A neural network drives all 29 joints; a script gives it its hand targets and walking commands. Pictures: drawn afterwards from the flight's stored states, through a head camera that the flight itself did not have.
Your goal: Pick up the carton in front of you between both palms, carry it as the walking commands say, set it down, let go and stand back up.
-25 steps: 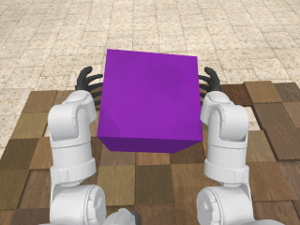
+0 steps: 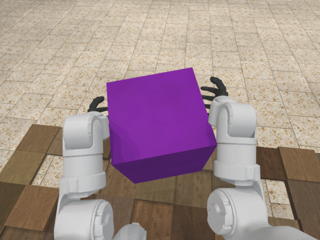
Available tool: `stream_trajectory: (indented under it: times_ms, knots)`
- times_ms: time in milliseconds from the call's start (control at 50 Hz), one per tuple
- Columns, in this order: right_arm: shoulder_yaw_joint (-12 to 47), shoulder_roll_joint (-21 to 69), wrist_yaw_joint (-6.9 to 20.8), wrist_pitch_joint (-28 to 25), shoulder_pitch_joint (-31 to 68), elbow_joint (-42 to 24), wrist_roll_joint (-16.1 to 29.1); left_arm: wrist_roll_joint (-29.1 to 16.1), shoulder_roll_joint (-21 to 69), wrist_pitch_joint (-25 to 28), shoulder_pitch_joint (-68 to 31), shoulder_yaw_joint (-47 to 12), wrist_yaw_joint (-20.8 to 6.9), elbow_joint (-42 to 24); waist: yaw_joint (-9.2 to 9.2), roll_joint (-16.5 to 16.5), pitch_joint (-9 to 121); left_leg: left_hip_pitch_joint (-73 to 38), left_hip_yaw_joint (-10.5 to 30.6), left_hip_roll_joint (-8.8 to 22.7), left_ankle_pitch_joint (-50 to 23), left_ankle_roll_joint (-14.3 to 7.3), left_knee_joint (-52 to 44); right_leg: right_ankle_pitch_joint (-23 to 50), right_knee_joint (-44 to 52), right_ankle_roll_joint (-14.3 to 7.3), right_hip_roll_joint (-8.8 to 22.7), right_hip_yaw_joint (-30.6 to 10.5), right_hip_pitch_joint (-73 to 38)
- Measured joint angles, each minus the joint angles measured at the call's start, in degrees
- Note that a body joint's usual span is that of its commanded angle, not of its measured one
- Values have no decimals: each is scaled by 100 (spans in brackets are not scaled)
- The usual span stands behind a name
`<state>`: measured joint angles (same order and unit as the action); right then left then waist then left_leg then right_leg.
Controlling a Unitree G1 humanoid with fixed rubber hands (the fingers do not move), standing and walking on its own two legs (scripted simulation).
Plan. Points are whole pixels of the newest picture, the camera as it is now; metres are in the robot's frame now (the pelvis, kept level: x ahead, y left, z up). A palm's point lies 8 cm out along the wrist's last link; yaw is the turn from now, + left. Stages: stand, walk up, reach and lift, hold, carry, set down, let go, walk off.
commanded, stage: carry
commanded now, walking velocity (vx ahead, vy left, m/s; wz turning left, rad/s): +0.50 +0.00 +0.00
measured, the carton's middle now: (159, 132) +0.38 +0.04 +0.03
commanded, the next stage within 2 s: none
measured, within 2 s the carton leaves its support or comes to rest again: neither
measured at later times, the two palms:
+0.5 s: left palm (161, 65) +0.63 +0.06 +0.06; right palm (248, 70) +0.60 -0.22 +0.08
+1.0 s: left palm (166, 21) +0.90 +0.06 +0.09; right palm (237, 26) +0.87 -0.23 +0.09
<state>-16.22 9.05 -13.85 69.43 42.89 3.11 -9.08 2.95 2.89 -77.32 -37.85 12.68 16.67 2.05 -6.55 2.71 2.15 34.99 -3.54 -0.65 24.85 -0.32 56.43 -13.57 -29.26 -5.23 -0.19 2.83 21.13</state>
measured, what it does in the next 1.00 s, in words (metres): walks ahead: left foot, then right foot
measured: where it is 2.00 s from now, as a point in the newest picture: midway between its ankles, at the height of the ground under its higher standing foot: (194, 116)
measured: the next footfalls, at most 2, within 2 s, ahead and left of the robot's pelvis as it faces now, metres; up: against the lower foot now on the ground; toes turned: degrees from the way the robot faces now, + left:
left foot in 0.20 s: +0.25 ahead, +0.09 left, -0.01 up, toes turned +3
right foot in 0.52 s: +0.43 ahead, -0.15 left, -0.01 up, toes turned -9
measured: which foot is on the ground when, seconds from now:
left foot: up 0.00-0.18, down 0.20-0.52, up 0.54-0.84, down 0.86-1.00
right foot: down 0.00-0.26, up 0.28-0.50, down 0.52-0.86, up 0.88-1.00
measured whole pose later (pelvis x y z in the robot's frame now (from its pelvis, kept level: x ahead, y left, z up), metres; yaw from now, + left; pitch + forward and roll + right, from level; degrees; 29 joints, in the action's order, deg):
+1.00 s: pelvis +0.62 -0.06 -0.01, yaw -4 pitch +2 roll +3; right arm -2.6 8.0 -12.0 70.4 11.3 -14.0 -6.9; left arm 7.2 8.3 -73.1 -12.2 5.1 12.7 -12.8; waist 2.5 1.1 8.9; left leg 24.2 -9.8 1.3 13.6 -1.5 35.8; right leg -23.0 -69.4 -1.4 2.6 0.7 25.0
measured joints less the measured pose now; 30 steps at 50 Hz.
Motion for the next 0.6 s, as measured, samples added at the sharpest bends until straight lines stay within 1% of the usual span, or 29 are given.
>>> stream_trajectory:
  times_ms: [20,60,80,100,120,160,200,220,240,260,280,300,320,340,360,380,420,460,480,500,520,540,560,580,600]
  knots:
    - [-71,51,-16,11,-21,-81,-65,-86,8,42,-95,60,68,115,-46,-15,-41,47,-59,10,-257,-21,-379,-40,114,-18,-41,17,-142]
    - [-261,137,-53,-58,-21,-340,-153,-300,70,133,-319,140,354,143,-75,-66,-149,58,-87,20,-789,-89,-1047,-146,278,-44,-142,60,-411]
    - [-346,156,-61,-131,-12,-457,-176,-326,110,198,-447,157,427,151,-62,-91,-180,40,-80,15,-1051,-110,-1335,-225,313,-53,-194,81,-519]
    - [-396,149,-54,-196,-16,-552,-194,-280,163,294,-570,185,422,212,-39,-116,-184,11,-78,6,-1254,-141,-1577,-321,330,-59,-245,101,-618]
    - [-424,140,-29,-252,-45,-611,-218,-206,211,406,-659,214,370,315,-3,-131,-146,-35,-97,5,-1483,-182,-1795,-428,343,-65,-292,114,-711]
    - [-432,167,93,-300,-140,-486,-258,36,262,598,-672,265,117,525,128,-140,23,-267,-142,3,-2047,-223,-2360,-669,361,-62,-373,107,-911]
    - [-384,217,144,-361,-347,-346,-357,316,341,665,-521,303,-98,692,265,-154,247,-663,-248,-18,-2679,-265,-3053,-1019,201,-34,-419,87,-1077]
    - [-336,259,161,-400,-488,-290,-404,407,372,694,-392,318,-173,733,339,-83,309,-852,-325,-66,-3121,-343,-3242,-1231,-34,-4,-361,67,-1117]
    - [-286,333,172,-467,-645,-238,-450,469,378,722,-212,305,-239,710,401,74,305,-981,-447,-168,-3079,-414,-3205,-1225,-454,72,-204,24,-1046]
    - [-232,413,154,-493,-781,-247,-489,487,390,737,3,299,-298,627,433,105,289,-1086,-519,-198,-2798,-493,-3127,-1069,-1115,238,-124,-28,-824]
    - [-169,493,127,-510,-921,-287,-520,502,412,763,247,282,-367,503,495,39,264,-1157,-574,-169,-2528,-536,-3045,-1204,-1895,377,-126,-83,-502]
    - [-88,560,101,-518,-1103,-376,-536,524,481,800,501,299,-421,362,576,-77,229,-1251,-600,-114,-2337,-552,-3028,-1349,-2577,462,-171,-134,-167]
    - [59,520,108,-505,-1316,-475,-493,558,599,828,751,297,-425,190,665,-200,176,-1383,-593,-56,-2219,-541,-3080,-1335,-2996,507,-192,-129,116]
    - [205,428,147,-486,-1529,-597,-413,606,749,859,994,262,-389,-4,756,-308,117,-1536,-568,-6,-2163,-501,-3191,-1243,-3113,546,-173,-95,350]
    - [307,336,196,-471,-1732,-755,-316,648,921,905,1235,214,-322,-220,840,-385,64,-1697,-543,28,-2142,-456,-3335,-1133,-2951,594,-110,-54,528]
    - [414,266,227,-451,-1897,-943,-237,669,965,938,1441,58,-327,-418,918,-417,0,-1858,-530,48,-2121,-418,-3474,-959,-2657,631,-31,-27,676]
    - [713,180,186,-472,-2110,-1281,-124,629,788,958,1703,-309,-395,-782,1073,-406,-113,-2119,-511,91,-2013,-338,-3625,-642,-1922,641,88,10,914]
    - [983,123,52,-539,-2279,-1648,72,576,685,1009,1928,-471,-439,-1245,1151,-369,-180,-2363,-485,164,-1778,-228,-3604,-147,-804,665,109,41,904]
    - [1072,95,58,-568,-2363,-1818,150,551,651,1027,2039,-532,-444,-1466,1148,-344,-184,-2476,-468,211,-1596,-176,-3489,333,-133,674,114,135,764]
    - [1122,62,93,-582,-2463,-1993,229,526,629,1031,2130,-592,-442,-1657,1140,-300,-161,-2533,-448,252,-1354,-142,-3218,879,433,643,137,257,559]
    - [1131,27,138,-592,-2571,-2156,299,515,614,1051,2198,-671,-447,-1772,1103,-288,-109,-2453,-401,334,-1083,-89,-2718,1366,577,374,128,359,432]
    - [1089,7,197,-610,-2644,-2248,346,524,602,1087,2244,-764,-444,-1816,1029,-346,-103,-2218,-210,405,-702,-25,-1924,1797,382,137,68,483,424]
    - [1045,-8,242,-608,-2713,-2294,382,518,595,1063,2275,-834,-427,-1849,952,-369,-114,-1909,35,370,-272,-43,-1054,1604,191,18,27,576,345]
    - [1035,-24,277,-584,-2776,-2294,401,519,585,994,2316,-879,-417,-1878,868,-347,-95,-1570,196,280,88,-91,-272,1263,83,-41,11,629,241]
    - [1045,-36,308,-536,-2827,-2265,412,510,570,917,2383,-907,-402,-1899,776,-316,-61,-1247,257,194,295,-131,337,966,60,-63,3,652,106]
